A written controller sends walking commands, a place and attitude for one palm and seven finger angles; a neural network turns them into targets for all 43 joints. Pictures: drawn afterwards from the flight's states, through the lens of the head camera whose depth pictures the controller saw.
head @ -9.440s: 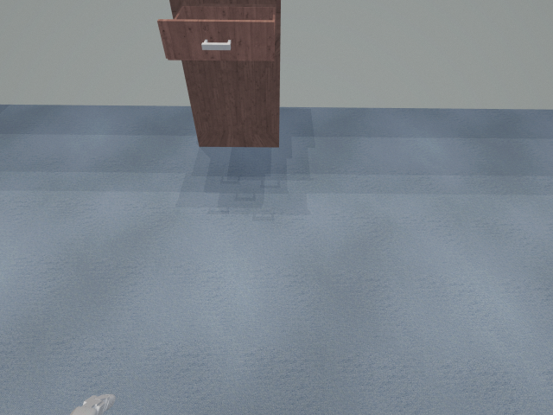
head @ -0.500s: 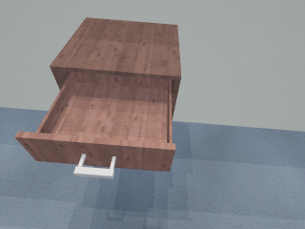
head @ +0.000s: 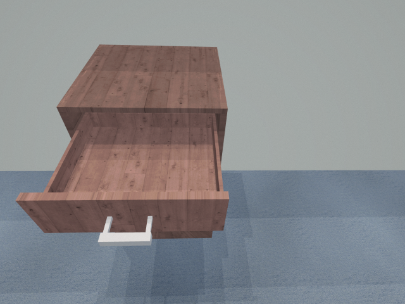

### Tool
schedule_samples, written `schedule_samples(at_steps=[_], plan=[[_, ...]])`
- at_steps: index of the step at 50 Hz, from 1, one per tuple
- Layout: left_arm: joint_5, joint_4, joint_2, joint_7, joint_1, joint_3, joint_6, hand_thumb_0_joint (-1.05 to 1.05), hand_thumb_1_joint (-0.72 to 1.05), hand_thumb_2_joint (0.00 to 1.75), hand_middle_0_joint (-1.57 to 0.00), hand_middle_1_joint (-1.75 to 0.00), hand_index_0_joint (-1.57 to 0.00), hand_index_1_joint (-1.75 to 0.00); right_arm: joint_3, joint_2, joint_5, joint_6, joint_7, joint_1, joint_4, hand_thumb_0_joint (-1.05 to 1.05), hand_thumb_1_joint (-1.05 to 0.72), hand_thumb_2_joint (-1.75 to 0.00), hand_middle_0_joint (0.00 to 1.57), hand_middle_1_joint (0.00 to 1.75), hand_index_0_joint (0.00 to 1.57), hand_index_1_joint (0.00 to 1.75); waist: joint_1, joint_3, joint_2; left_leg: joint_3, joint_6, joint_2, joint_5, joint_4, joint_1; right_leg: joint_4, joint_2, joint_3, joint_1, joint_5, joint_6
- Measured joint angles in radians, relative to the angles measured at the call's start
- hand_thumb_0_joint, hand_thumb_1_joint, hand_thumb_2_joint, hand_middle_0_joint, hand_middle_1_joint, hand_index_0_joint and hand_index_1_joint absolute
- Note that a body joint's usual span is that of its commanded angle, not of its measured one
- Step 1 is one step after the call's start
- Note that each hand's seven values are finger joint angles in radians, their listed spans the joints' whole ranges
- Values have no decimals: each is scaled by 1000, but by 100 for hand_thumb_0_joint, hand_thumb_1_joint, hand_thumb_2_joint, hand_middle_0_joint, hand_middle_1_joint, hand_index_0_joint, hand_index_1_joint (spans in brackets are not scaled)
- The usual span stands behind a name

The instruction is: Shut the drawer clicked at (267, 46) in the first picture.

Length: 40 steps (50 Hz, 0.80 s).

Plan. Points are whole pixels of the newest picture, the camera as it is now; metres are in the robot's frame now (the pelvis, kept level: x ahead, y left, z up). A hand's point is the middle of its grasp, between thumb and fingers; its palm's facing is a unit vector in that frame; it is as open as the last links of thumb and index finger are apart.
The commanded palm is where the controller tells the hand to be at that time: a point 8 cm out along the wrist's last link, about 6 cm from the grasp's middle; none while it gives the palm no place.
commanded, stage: come to a stop and stand still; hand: left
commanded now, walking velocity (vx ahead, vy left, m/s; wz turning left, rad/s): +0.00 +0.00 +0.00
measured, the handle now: (127, 230) +0.28 +0.18 -0.03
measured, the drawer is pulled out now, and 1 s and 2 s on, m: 0.30 0.30 0.30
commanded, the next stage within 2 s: look again from close up in 0.20 s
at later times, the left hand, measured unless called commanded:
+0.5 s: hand out of the picture +0.03 +0.17 -0.16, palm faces +0.01 -0.98 -0.21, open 7.4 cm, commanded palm none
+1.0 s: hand out of the picture +0.07 +0.16 -0.16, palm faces +0.01 -0.98 -0.22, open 7.4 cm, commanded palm none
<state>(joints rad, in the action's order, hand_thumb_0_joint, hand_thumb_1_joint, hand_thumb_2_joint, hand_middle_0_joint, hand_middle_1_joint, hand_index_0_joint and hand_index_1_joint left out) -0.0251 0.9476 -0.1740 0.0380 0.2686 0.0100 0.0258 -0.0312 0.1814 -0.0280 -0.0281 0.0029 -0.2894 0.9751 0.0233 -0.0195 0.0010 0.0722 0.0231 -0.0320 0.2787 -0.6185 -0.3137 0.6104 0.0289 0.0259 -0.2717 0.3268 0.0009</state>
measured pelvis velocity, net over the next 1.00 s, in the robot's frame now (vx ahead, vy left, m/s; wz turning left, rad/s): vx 0.05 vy -0.02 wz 0.00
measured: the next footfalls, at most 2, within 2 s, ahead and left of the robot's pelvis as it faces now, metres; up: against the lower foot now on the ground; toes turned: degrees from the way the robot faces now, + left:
none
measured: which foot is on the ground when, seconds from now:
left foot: down 0.00-1.00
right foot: down 0.00-1.00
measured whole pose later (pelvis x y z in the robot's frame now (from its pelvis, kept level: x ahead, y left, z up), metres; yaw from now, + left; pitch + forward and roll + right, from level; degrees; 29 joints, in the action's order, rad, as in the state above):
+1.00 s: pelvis +0.05 -0.02 +0.01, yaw +0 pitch -1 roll +1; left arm -0.01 1.03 -0.18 0.04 0.28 -0.01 -0.01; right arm 0.01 0.17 -0.01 0.01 -0.01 -0.25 1.11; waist 0.00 0.01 -0.01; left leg 0.07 -0.01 -0.03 0.24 -0.43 -0.17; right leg 0.46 0.01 0.01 -0.15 0.30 0.00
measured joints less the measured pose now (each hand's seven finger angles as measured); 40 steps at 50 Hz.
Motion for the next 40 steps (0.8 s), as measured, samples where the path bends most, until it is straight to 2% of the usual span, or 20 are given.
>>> schedule_samples(at_steps=[5, 16, 29, 40], plan=[[3, -21, -6, -8, 1, -7, -17, 1, 91, 90, -20, -30, -20, -30, 19, -9, 0, 0, 3, -15, 9, 1, -91, -90, 20, 30, 20, 30, -13, 9, 6, 6, 5, 13, -27, 41, 3, -39, 3, -19, 0, -44, 16], [5, 32, -12, -9, 60, -12, -16, 1, 91, 90, -20, -30, -20, -30, 28, -7, 9, 22, 4, -23, 39, 1, -91, -90, 20, 30, 20, 30, -21, 25, 8, 17, 3, 20, -42, 108, 31, -85, 9, -30, 15, -52, 24], [9, 83, 15, -3, 45, -27, -30, 1, 91, 90, -20, -30, -20, -30, 34, -6, 18, 42, -11, 26, 87, 1, -92, -90, 20, 30, 20, 30, -29, 29, -5, 15, -15, 10, -18, 132, 94, -108, -2, -27, 76, -26, 14], [12, 87, -1, 0, 14, -24, -36, 1, 92, 90, -20, -30, -20, -30, 36, -7, 18, 45, -17, 44, 112, 1, -92, -90, 20, 30, 20, 30, -27, 24, -7, 9, -28, 4, -22, 166, 130, -136, -10, -20, 110, -24, 3]])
